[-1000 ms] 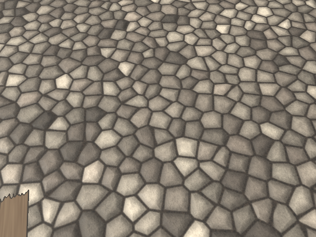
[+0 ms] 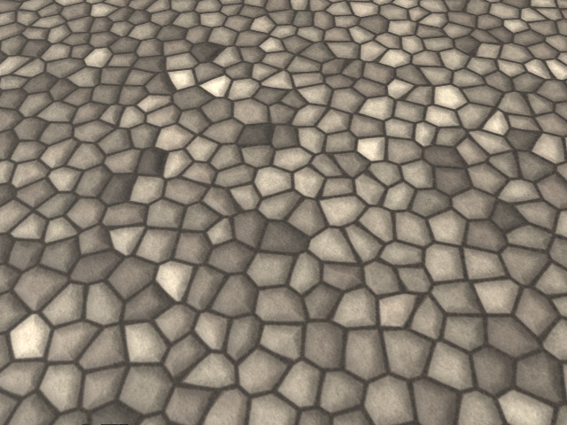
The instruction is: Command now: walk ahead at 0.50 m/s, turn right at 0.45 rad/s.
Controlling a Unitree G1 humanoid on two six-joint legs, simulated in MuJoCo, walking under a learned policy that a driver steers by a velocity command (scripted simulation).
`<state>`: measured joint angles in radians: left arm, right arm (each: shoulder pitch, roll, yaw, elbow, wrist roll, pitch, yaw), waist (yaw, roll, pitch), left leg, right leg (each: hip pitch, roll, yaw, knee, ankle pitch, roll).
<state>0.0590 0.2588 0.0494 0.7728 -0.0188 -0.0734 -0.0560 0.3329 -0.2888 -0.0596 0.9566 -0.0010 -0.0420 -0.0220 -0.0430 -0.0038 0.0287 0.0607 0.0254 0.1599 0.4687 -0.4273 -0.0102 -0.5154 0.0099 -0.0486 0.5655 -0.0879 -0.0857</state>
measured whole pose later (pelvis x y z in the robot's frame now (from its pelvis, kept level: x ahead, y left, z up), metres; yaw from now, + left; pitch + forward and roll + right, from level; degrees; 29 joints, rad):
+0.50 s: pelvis +0.29 +0.01 +0.01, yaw -16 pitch +2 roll +1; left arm 0.38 0.30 0.08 0.80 -0.02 -0.03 0.02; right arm 0.03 -0.27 -0.05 0.72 -0.01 -0.13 0.01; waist 0.07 -0.01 0.01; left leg -0.45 -0.03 -0.03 0.49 -0.05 0.00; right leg -0.13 0.09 0.23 0.67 -0.50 -0.05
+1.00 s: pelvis +0.52 -0.11 +0.00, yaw -35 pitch +2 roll +2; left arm 0.06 0.28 0.07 0.59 -0.02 -0.02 -0.05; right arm 0.34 -0.32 -0.08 0.86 0.03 -0.05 -0.01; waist -0.07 -0.02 0.05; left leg 0.06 0.08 0.26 0.47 -0.48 -0.06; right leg -0.52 -0.01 -0.05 0.59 -0.11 -0.10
